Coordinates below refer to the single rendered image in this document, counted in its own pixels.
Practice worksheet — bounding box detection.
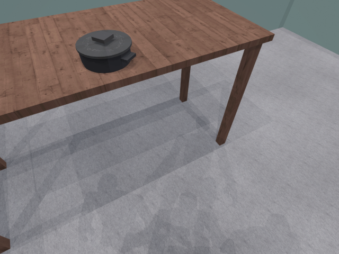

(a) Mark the lid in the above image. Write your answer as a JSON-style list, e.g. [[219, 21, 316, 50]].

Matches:
[[75, 30, 132, 59]]

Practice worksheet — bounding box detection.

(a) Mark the pot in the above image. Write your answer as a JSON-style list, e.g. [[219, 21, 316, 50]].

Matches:
[[79, 49, 136, 73]]

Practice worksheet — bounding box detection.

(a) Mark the table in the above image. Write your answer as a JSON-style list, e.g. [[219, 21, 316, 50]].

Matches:
[[0, 0, 275, 253]]

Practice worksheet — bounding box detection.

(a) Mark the knob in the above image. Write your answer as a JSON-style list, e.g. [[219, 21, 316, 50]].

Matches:
[[92, 31, 114, 44]]

